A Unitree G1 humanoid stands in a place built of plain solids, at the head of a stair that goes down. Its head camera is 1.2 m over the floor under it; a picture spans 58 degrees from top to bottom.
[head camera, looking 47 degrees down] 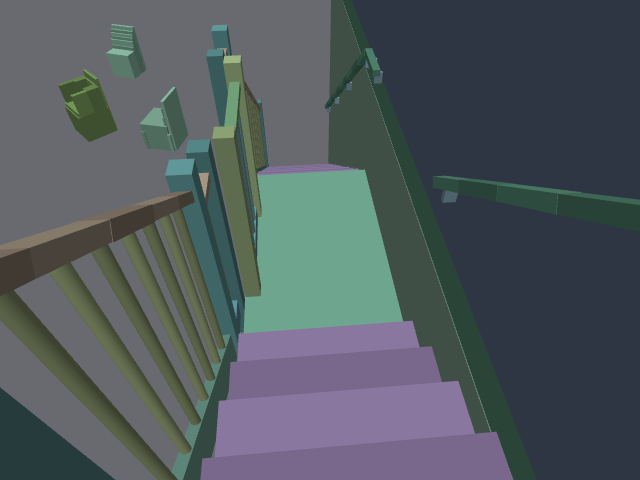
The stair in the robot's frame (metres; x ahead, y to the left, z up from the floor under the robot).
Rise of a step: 0.18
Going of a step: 0.25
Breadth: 0.90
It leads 5 degrees to the left of straight ahead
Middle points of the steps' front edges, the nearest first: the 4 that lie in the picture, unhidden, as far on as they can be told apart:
0.44 -0.10 -0.18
0.69 -0.08 -0.36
0.94 -0.06 -0.54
1.19 -0.03 -0.73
